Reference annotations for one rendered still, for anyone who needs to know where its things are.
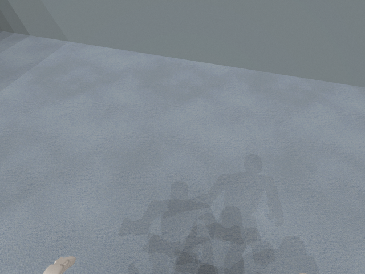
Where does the robot left hand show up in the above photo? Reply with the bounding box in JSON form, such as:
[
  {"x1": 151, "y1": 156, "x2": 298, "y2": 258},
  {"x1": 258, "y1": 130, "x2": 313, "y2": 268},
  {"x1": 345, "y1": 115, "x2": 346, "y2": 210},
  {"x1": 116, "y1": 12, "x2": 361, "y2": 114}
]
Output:
[{"x1": 43, "y1": 256, "x2": 76, "y2": 274}]

